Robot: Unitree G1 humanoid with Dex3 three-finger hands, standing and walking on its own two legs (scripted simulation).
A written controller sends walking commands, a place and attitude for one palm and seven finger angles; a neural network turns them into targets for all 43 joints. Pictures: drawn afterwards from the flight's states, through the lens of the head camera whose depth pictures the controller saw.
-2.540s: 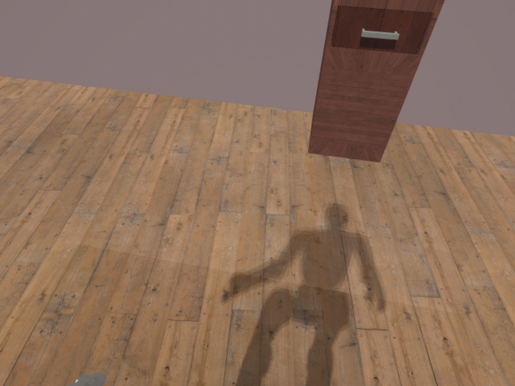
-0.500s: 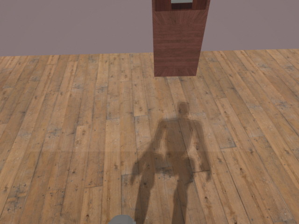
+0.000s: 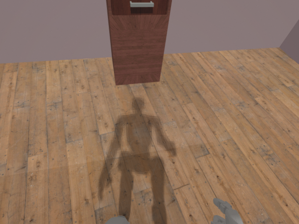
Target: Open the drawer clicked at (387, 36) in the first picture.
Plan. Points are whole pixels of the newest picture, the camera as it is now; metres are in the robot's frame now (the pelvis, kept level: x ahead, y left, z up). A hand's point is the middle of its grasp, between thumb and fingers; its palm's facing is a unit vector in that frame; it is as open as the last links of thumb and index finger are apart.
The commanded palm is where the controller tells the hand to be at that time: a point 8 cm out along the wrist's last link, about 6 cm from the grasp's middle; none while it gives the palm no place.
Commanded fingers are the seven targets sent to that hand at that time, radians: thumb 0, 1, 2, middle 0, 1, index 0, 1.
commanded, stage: walk to a spot facing it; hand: left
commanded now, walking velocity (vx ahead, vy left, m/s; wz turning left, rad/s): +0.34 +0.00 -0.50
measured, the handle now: (141, 3) +1.38 +0.22 -0.01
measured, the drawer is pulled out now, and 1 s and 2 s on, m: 0.00 0.00 0.00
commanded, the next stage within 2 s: turn to face it in 1.52 s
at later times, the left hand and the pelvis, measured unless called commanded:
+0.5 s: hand (108, 158) +0.34 +0.19 -0.16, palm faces -0.30 -0.95 -0.11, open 7.3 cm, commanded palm none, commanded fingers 0.00 0.90 0.90 -0.20 -0.30 -0.20 -0.30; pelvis +0.20 +0.05 +0.01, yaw -15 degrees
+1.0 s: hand (118, 120) +0.51 +0.19 -0.16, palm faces -0.36 -0.90 -0.23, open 7.3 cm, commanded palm none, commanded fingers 0.00 0.90 0.90 -0.20 -0.30 -0.20 -0.30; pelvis +0.46 +0.00 +0.01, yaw -26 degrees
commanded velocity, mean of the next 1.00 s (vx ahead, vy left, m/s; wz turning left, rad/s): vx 0.35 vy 0.00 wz -0.40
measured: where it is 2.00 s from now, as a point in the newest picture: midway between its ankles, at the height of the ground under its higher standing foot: (181, 149)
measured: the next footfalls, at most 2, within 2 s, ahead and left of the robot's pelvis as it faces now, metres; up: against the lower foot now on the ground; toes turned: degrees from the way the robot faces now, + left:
right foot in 0.64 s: +0.33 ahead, -0.05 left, +0.00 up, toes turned -28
left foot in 1.04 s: +0.68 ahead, +0.05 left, +0.00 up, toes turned -17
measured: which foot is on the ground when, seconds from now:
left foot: down 0.00-0.64, up 0.66-1.00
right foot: up 0.00-0.62, down 0.64-1.00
